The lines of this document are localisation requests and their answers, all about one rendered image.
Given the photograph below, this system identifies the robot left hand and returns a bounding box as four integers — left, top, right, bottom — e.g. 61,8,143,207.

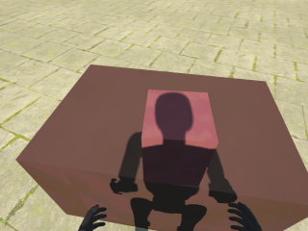
78,204,107,231

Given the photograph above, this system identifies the pedestal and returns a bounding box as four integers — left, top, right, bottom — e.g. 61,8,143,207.
15,64,308,231

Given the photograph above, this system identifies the robot right hand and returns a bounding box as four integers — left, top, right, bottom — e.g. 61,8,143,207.
227,202,263,231

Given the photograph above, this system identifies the carton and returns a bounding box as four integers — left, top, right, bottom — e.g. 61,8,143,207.
141,90,218,186

